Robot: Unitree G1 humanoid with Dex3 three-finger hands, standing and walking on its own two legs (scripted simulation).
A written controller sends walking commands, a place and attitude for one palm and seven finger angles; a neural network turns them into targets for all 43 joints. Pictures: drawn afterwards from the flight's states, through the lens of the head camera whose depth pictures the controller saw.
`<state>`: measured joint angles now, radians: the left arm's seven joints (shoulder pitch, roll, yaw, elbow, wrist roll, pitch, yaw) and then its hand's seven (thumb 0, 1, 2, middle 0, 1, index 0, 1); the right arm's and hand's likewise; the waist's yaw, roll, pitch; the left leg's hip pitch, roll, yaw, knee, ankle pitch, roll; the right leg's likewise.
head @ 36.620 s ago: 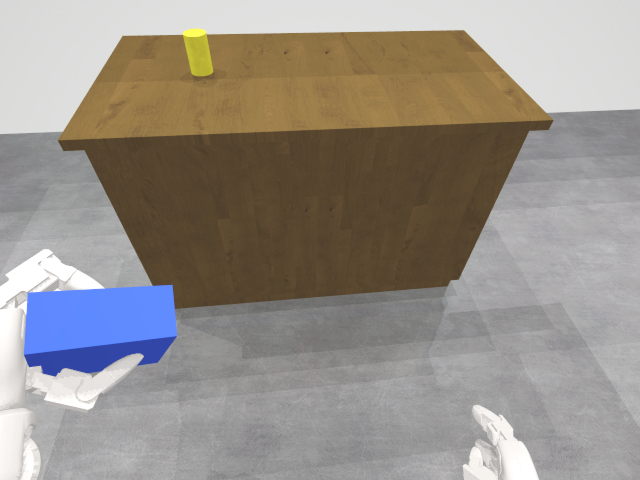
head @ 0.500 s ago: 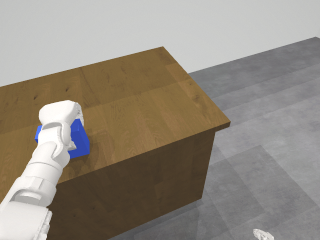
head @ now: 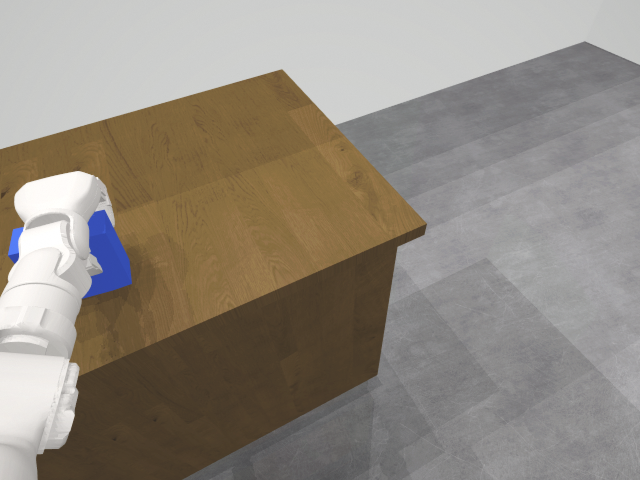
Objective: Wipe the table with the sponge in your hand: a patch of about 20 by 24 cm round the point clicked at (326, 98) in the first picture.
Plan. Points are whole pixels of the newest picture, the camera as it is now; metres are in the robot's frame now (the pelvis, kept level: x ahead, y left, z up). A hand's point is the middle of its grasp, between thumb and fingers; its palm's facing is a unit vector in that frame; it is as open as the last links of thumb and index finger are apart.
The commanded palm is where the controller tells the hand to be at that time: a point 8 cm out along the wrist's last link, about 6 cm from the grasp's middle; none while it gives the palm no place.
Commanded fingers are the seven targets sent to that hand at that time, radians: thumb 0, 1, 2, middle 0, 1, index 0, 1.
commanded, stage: wipe forward along the third lane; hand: left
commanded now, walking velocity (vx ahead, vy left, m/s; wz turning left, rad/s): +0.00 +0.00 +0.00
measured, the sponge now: (82, 267) +0.39 +0.34 +0.05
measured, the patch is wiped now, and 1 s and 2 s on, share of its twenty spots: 0.70 0.90 1.00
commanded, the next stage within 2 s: wipe back along the third lane in 0.54 s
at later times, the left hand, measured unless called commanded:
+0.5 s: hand (76, 209) +0.46 +0.35 +0.10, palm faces -0.14 +0.00 -0.99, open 9.2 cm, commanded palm +0.46 +0.36 +0.13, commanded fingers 0.00 0.10 1.30 -1.20 -1.60 -1.20 -1.60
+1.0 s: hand (69, 205) +0.47 +0.37 +0.10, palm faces -0.05 +0.00 -1.00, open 9.2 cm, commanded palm +0.44 +0.34 +0.13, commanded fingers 0.00 0.10 1.30 -1.20 -1.60 -1.20 -1.60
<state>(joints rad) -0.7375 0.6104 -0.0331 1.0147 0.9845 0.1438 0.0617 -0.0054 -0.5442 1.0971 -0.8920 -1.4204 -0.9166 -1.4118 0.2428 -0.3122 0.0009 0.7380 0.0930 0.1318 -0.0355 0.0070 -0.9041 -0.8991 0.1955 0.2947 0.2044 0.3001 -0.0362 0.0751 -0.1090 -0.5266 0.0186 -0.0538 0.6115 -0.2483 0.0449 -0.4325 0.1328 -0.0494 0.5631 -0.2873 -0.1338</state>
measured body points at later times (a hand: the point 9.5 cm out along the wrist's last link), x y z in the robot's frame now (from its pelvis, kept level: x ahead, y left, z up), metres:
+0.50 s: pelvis +0.01 +0.02 +0.00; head +0.06 +0.00 +0.45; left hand +0.46 +0.34 +0.16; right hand +0.07 -0.26 -0.14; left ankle +0.04 +0.15 -0.72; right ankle -0.01 -0.03 -0.72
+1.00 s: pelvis +0.03 +0.08 +0.01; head +0.06 +0.07 +0.45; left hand +0.47 +0.36 +0.15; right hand +0.09 -0.19 -0.13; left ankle +0.04 +0.15 -0.72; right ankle -0.01 -0.03 -0.72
